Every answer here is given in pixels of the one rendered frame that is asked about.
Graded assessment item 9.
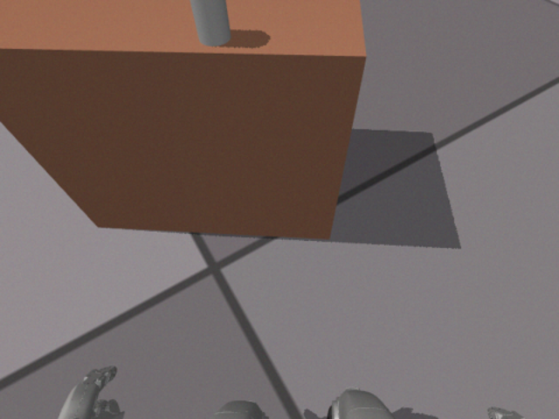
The left robot hand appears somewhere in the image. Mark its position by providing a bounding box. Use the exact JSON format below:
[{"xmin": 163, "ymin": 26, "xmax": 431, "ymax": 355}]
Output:
[{"xmin": 58, "ymin": 366, "xmax": 125, "ymax": 419}]

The bottle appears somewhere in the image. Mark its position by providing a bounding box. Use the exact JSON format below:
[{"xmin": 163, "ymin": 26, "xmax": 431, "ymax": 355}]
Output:
[{"xmin": 190, "ymin": 0, "xmax": 231, "ymax": 46}]

